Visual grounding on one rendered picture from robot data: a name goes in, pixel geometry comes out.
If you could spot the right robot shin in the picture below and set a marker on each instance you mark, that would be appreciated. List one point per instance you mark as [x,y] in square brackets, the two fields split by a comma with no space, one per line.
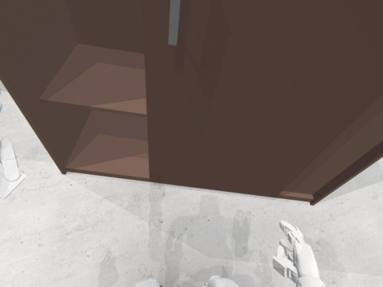
[213,277]

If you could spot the wardrobe door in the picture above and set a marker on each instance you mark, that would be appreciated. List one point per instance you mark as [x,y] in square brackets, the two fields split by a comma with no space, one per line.
[364,133]
[255,90]

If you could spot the right robot hand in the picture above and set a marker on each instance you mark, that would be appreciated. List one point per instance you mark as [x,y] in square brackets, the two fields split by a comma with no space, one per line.
[301,261]

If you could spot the left robot hand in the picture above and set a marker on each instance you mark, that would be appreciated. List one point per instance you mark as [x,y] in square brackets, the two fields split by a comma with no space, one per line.
[11,177]

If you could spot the handle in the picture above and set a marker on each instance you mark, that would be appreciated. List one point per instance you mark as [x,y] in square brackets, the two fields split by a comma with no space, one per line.
[174,21]

